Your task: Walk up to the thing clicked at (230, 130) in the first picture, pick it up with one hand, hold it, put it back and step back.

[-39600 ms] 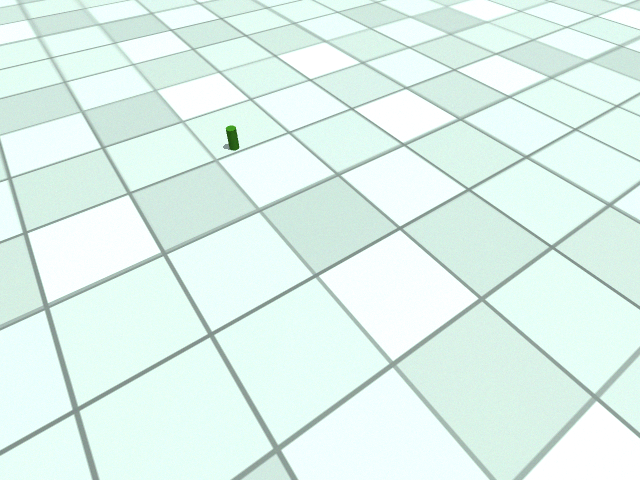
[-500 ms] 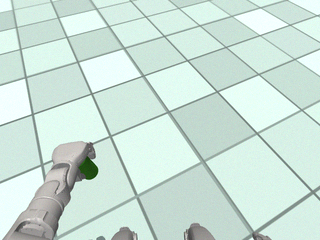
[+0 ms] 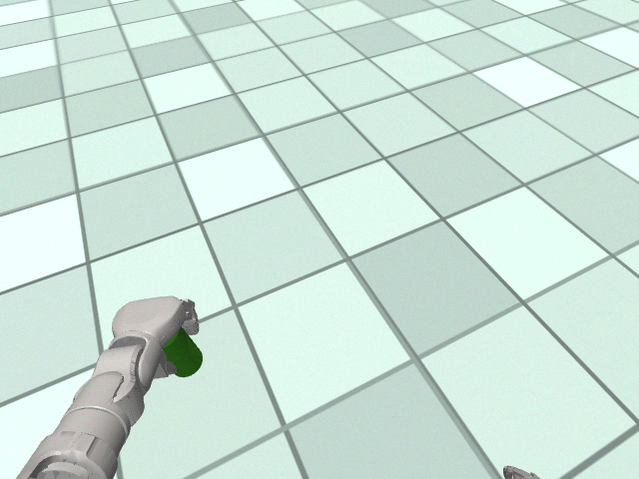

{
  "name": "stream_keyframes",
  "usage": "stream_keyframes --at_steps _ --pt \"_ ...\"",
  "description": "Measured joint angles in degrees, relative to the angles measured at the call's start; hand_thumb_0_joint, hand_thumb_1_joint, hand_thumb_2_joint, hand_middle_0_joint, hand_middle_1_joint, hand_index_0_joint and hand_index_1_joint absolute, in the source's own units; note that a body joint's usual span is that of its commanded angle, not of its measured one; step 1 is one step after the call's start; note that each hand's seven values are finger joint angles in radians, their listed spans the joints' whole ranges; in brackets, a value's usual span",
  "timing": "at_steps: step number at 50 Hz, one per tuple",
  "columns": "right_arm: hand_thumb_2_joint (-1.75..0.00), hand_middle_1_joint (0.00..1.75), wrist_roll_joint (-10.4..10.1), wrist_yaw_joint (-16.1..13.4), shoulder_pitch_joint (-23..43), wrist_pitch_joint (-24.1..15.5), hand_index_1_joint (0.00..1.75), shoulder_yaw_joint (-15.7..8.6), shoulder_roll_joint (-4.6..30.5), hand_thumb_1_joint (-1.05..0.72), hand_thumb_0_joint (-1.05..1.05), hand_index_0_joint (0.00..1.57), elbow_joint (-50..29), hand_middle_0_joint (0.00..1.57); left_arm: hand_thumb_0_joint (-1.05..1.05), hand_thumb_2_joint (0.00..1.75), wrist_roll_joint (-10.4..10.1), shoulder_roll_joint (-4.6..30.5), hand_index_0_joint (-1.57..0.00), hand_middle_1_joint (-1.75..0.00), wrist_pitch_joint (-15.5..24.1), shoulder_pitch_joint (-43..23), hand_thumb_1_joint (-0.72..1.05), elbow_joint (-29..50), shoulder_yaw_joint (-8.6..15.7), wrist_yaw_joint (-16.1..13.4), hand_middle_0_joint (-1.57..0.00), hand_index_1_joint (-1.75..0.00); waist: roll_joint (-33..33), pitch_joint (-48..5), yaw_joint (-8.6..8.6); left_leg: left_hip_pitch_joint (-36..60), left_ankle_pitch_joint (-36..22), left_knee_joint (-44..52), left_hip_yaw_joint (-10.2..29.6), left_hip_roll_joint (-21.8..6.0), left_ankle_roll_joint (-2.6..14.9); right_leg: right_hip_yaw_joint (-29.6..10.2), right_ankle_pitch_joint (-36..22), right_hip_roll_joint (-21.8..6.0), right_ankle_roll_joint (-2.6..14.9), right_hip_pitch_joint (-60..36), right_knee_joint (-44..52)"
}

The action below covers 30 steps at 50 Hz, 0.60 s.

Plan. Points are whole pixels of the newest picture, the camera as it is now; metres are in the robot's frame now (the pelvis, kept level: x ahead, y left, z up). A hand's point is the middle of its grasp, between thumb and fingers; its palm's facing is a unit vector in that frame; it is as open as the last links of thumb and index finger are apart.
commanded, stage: hold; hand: left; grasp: from above
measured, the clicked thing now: (174, 347) +0.35 +0.22 -0.09
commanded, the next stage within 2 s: crouch in 1.70 s
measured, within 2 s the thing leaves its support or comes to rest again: neither
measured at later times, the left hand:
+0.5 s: hand (157, 349) +0.31 +0.22 -0.02, palm faces -0.43 -0.05 -0.90, open 8.0 cm
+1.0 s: hand (153, 358) +0.29 +0.21 +0.00, palm faces -0.43 -0.05 -0.90, open 8.0 cm
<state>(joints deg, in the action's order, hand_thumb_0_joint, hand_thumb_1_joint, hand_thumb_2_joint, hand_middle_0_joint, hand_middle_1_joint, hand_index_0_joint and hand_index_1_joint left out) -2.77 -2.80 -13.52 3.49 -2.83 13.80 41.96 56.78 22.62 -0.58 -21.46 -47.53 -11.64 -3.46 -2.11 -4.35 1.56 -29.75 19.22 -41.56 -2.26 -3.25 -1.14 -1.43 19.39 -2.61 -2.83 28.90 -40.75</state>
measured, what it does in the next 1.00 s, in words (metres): stands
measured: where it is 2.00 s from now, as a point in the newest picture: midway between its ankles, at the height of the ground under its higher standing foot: outside the picture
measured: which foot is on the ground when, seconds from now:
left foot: down 0.00-1.00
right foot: down 0.00-1.00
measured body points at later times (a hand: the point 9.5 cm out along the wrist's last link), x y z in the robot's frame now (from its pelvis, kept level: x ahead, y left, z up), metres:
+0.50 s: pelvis +0.00 -0.01 +0.01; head +0.02 -0.03 +0.46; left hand +0.33 +0.22 +0.03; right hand +0.13 -0.26 -0.11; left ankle +0.01 +0.13 -0.71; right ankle +0.01 -0.15 -0.71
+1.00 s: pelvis -0.01 -0.01 +0.02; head +0.00 -0.04 +0.47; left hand +0.31 +0.21 +0.05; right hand +0.14 -0.26 -0.10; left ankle +0.01 +0.13 -0.71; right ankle +0.01 -0.15 -0.71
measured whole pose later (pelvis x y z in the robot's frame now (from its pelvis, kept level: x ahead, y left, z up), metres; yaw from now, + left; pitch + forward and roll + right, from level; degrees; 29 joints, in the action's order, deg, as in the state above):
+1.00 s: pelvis -0.01 -0.01 +0.02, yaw -1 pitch +1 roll +1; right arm -3.7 -3.8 -10.0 5.5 -1.6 14.4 39.2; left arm 55.6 23.8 -0.5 -15.2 -34.8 -12.1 3.9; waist -3.0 -0.9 -1.0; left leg -16.9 12.9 -29.0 -3.2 -3.0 -1.8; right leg -1.8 14.4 -2.5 -2.1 17.7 -31.0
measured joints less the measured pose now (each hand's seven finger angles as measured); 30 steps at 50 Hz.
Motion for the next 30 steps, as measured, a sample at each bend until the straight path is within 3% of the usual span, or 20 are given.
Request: stream_keyframes --at_steps 30 --pt "-0.89 0.3 -0.7 -0.4 2.5 1.8 0.3 0.7 0.5 -0.91 0.0 0.2 -2.1 0.2 -0.02 0.51 -1.0 0.6 -0.72 -0.77 -0.2 3.9 0.25 8.5 -0.7 5.1 -0.81 -0.69 -0.7 2.3 -1.95 9.6 -4.2 9.2 -0.6 0.1 -0.55 -0.2 -3.1 0.1 0.59 -8.4 7.1"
